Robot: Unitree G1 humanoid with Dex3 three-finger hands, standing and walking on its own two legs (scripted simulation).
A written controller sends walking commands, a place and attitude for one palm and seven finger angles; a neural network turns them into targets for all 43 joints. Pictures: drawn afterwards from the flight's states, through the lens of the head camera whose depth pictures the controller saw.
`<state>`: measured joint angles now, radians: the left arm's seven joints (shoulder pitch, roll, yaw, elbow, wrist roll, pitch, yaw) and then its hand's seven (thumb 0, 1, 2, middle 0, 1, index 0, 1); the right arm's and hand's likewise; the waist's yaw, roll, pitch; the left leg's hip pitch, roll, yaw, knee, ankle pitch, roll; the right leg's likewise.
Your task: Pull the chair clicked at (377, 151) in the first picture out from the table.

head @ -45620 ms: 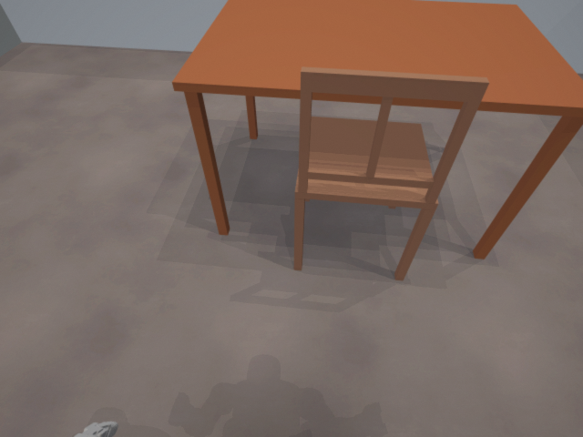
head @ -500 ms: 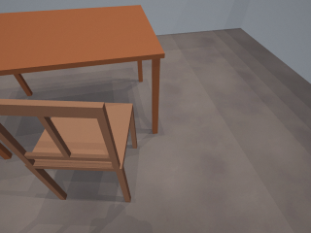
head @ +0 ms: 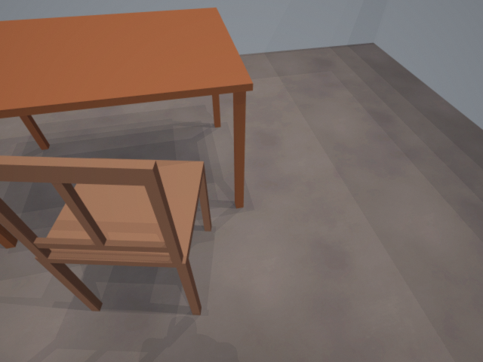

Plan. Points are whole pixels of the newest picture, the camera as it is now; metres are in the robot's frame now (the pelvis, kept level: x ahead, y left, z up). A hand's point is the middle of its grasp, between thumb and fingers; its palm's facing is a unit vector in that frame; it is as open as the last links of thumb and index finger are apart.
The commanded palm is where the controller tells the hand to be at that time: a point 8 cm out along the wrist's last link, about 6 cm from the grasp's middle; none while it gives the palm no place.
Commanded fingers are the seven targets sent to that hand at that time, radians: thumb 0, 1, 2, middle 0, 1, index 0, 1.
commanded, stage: look again from close up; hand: left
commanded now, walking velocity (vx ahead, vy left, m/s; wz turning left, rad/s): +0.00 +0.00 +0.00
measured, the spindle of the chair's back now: (82, 214) +0.45 +0.41 -0.11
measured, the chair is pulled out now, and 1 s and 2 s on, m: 0.30 0.30 0.30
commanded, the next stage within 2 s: raise the hand toward the chair's back in 1.98 s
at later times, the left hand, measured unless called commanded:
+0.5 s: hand out of the picture +0.00 +0.17 -0.17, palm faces +0.02 -0.98 -0.20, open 7.4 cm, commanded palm none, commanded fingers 0.00 0.90 0.90 -0.20 -0.30 -0.20 -0.30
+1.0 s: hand out of the picture +0.01 +0.17 -0.17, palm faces +0.03 -0.98 -0.20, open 7.4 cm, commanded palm none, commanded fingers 0.00 0.90 0.90 -0.20 -0.30 -0.20 -0.30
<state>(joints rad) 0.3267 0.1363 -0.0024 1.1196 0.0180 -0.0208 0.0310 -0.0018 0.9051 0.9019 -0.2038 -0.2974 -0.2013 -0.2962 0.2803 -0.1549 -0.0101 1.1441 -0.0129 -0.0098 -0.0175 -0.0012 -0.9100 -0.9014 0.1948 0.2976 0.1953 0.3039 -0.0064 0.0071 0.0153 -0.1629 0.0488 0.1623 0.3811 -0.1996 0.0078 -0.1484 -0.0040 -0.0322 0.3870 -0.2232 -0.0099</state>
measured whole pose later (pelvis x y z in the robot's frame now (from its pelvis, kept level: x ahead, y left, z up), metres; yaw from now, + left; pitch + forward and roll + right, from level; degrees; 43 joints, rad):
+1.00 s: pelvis +0.02 -0.01 +0.00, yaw +1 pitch -1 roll +0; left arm 0.30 0.16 0.00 1.13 0.02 -0.02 0.02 0.00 0.90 0.90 -0.20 -0.30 -0.20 -0.30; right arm 0.25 -0.18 0.00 1.15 -0.02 -0.01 -0.02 0.00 -0.91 -0.90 0.20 0.30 0.20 0.30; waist 0.00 0.01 0.02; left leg -0.14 0.05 0.15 0.36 -0.21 -0.01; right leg -0.11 0.00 -0.05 0.35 -0.23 -0.02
